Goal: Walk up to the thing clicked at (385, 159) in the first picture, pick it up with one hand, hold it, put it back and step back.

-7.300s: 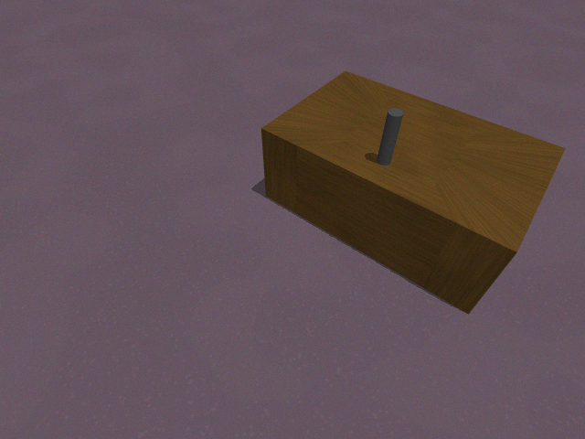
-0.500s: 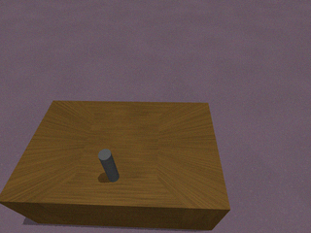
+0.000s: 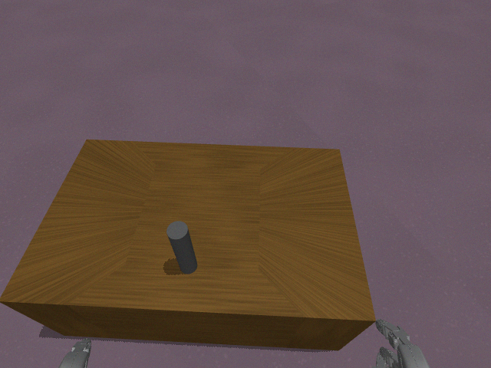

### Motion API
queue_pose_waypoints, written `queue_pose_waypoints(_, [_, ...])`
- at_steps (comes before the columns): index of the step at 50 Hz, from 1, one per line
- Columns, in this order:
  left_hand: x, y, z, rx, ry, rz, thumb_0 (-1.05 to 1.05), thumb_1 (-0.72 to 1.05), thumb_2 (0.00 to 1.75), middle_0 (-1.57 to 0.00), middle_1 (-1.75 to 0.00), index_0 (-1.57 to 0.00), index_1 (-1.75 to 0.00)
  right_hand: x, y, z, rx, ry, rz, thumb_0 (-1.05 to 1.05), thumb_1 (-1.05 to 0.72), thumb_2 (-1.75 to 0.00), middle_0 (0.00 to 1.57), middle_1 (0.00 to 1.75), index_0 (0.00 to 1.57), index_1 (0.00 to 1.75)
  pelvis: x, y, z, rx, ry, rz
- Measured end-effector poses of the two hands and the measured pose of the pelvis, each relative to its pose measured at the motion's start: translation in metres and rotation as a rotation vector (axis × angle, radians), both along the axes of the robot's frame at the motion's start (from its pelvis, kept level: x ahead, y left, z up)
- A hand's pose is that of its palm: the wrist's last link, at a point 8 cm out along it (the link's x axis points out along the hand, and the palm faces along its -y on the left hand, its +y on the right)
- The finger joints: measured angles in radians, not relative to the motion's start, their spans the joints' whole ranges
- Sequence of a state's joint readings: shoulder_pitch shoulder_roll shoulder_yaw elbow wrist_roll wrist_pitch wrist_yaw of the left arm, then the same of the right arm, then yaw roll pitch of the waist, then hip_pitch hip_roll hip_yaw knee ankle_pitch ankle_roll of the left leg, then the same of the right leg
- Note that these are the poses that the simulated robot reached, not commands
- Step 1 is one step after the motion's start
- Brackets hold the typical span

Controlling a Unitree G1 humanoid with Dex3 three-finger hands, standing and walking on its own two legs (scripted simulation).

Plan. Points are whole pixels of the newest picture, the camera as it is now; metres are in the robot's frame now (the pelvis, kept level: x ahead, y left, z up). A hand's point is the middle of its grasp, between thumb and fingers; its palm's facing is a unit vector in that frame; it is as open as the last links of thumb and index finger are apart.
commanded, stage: go down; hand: left
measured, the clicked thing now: (183, 249) +0.46 +0.17 -0.27
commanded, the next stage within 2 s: none
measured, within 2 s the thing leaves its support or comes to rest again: neither
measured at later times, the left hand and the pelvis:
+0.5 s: hand out of the picture +0.14 +0.24 -0.12, palm faces +0.04 -0.95 -0.32, open 17.0 cm; pelvis +0.00 +0.01 -0.02, yaw +1 degrees
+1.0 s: hand (68, 290) +0.28 +0.31 -0.06, palm faces +0.14 -0.97 -0.19, open 17.2 cm; pelvis -0.01 +0.00 -0.03, yaw +1 degrees
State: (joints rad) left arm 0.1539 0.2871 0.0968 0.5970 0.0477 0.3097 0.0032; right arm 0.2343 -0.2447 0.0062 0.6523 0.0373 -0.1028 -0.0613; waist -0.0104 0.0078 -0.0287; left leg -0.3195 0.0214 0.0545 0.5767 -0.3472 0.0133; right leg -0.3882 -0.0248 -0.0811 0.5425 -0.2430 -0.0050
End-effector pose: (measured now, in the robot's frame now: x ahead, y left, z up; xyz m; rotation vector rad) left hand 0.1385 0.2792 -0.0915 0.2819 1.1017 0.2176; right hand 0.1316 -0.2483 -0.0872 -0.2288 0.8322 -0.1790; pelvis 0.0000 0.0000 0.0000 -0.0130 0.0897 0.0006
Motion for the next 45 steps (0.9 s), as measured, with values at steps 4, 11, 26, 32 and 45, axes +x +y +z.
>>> queue_pose_waypoints(4, [-0.001, 0.004, 0.002, -0.005, -0.017, -0.007, 0.0, -0.27, 0.06, -0.07, -0.02, -0.06, -0.02, 0.012, 0.008, 0.005, -0.016, -0.044, 0.022, 0.01, -0.88, -0.89, 0.2, 0.3, 0.21, 0.3, 0.002, 0.006, -0.003, -0.009, 0.002, 0.007])
queue_pose_waypoints(11, [-0.001, 0.009, 0.006, -0.014, -0.041, -0.02, 0.0, -0.39, 0.04, -0.08, -0.03, -0.06, -0.03, 0.021, 0.02, 0.006, -0.025, -0.083, 0.04, 0.01, -0.85, -0.88, 0.2, 0.3, 0.21, 0.3, 0.003, 0.014, -0.008, -0.022, 0.017, 0.015])
queue_pose_waypoints(26, [-0.011, 0.011, 0.009, -0.005, -0.061, -0.01, 0.0, -0.44, 0.07, -0.07, -0.04, -0.06, -0.04, 0.01, 0.021, -0.009, -0.028, -0.094, 0.035, 0.02, -0.84, -0.88, 0.21, 0.3, 0.21, 0.3, -0.001, 0.012, -0.022, -0.032, 0.063, 0.026])
queue_pose_waypoints(32, [0.002, 0.021, 0.011, 0.011, -0.123, 0.03, 0.0, -0.43, 0.09, -0.07, -0.04, -0.06, -0.05, 0.009, 0.013, -0.015, -0.056, -0.112, 0.035, 0.02, -0.85, -0.88, 0.21, 0.3, 0.21, 0.3, -0.006, 0.005, -0.029, -0.031, 0.078, 0.037])
queue_pose_waypoints(45, [0.095, 0.07, 0.051, -0.054, -0.374, 0.025, 0.0, -0.44, 0.05, -0.08, -0.02, -0.06, -0.03, -0.017, -0.014, -0.019, -0.132, -0.072, -0.004, 0.02, -0.86, -0.89, 0.21, 0.3, 0.21, 0.3, -0.011, -0.004, -0.033, -0.027, 0.08, 0.039])
